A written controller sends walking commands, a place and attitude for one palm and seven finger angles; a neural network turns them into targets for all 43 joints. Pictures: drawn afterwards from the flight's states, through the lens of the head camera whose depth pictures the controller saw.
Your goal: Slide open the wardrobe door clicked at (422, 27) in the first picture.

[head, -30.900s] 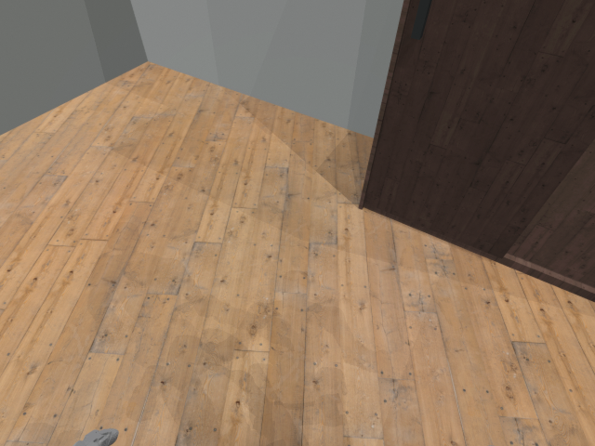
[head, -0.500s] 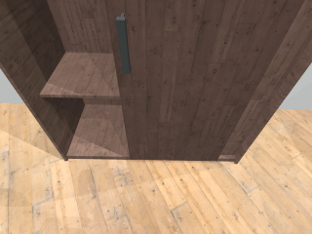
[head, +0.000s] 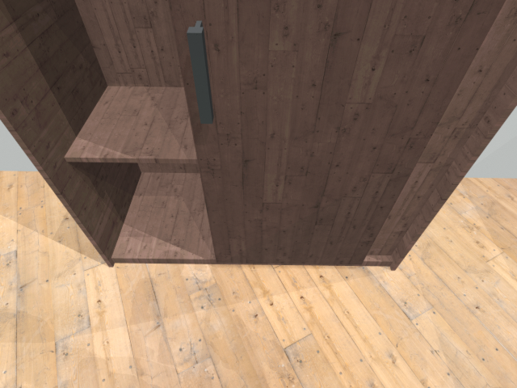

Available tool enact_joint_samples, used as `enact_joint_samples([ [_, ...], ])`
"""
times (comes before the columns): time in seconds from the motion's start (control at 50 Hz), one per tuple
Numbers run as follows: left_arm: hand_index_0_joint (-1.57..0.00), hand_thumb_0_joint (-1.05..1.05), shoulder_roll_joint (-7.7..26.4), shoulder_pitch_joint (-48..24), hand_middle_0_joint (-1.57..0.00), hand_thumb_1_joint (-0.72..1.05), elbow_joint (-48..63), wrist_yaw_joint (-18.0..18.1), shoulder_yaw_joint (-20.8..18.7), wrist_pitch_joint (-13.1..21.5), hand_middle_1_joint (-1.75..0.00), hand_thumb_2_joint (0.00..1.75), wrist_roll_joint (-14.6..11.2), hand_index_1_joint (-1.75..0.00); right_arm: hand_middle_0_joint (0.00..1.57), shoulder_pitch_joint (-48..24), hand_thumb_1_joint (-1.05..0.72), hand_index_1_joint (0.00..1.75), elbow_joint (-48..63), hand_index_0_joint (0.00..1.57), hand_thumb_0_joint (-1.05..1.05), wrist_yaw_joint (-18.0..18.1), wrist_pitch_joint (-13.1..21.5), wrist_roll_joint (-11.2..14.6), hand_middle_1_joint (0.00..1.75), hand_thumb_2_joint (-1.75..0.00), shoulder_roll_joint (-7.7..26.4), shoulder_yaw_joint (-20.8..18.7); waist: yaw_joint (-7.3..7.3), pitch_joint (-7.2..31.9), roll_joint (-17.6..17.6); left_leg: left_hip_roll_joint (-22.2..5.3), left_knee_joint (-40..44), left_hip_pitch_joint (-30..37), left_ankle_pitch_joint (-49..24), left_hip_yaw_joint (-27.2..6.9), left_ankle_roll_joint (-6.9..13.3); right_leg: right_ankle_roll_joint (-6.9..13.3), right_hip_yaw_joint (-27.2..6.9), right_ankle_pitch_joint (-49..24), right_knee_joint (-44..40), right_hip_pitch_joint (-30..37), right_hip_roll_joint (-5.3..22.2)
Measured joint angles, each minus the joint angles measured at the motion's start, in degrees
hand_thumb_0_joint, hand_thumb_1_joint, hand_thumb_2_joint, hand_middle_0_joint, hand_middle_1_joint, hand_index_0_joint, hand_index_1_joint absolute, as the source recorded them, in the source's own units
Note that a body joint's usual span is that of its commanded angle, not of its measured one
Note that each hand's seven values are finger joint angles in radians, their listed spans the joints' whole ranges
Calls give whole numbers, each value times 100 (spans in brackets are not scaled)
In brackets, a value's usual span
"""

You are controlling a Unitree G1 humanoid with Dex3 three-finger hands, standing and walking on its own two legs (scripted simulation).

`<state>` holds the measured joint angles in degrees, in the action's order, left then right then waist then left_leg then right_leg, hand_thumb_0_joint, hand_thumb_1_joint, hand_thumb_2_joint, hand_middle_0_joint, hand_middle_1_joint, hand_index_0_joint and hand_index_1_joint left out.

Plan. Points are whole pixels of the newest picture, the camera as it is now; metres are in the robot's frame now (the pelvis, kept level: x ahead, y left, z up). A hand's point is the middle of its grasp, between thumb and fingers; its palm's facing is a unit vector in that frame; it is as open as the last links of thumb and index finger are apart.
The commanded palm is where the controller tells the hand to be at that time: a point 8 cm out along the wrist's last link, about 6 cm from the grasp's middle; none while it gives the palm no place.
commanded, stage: look to check the result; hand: left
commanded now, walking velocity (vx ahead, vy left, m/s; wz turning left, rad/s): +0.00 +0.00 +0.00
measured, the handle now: (203, 74) +0.67 +0.16 +0.14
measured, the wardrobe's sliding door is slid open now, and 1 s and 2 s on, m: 0.45 0.45 0.45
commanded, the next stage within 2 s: stand and wait in 0.02 s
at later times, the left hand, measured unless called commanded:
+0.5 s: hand out of the picture +0.05 +0.20 -0.17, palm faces -0.01 -0.96 -0.26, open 7.4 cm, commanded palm none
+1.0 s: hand out of the picture +0.06 +0.21 -0.16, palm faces -0.03 -0.96 -0.29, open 7.4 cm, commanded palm none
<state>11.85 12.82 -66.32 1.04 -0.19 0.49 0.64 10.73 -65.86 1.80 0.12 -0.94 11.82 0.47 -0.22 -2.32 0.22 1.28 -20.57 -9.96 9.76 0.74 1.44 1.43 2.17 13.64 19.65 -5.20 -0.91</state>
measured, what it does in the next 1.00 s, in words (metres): stands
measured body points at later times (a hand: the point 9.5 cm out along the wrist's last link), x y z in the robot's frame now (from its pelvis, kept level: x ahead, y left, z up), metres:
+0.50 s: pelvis +0.00 -0.01 +0.00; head +0.01 -0.01 +0.45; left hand +0.05 +0.25 -0.15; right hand +0.04 -0.27 -0.15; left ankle +0.01 +0.10 -0.75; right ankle -0.03 -0.10 -0.75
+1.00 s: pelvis +0.00 -0.01 +0.00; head +0.01 -0.01 +0.45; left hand +0.06 +0.26 -0.14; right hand +0.05 -0.29 -0.14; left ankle +0.01 +0.10 -0.75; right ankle -0.03 -0.10 -0.75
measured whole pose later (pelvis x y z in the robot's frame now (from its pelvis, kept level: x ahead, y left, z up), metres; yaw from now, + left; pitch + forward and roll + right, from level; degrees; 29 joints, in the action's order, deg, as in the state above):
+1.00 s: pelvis +0.00 -0.01 +0.00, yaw -1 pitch -1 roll +0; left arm 16.0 8.6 -65.4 0.4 -0.6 1.0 0.7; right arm 7.5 -65.4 1.1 0.2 -0.9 16.5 0.2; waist -0.5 -2.6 0.2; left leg 0.0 -17.9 -8.1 8.5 1.0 0.3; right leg 2.5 1.7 11.9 16.4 -3.3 -2.2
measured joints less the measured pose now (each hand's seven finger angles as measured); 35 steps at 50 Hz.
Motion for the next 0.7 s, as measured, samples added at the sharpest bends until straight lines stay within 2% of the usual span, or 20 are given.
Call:
enact_joint_samples([
  [0.28, -20, 1, 61, -205, -20, 90, 91, -22, -15, 36, -30, 89, 6, -29, 20, -124, -91, 30, 39, 20, 0, -14, 26, -7, 29, -90, 109, -11, -20, 26, -23, -39, 90, 73, -30, 10, -41, 38, -16, -38, -89, 64, -39],
  [0.7, -20, 1, 345, -331, -20, 90, 99, -44, -54, 44, -30, 89, 3, -29, 20, -206, -91, 30, 20, 20, 0, -50, 3, 0, 29, -90, 360, -38, -30, -33, 4, -99, 198, 155, -91, 5, -96, 89, -19, -127, -241, 158, -102],
])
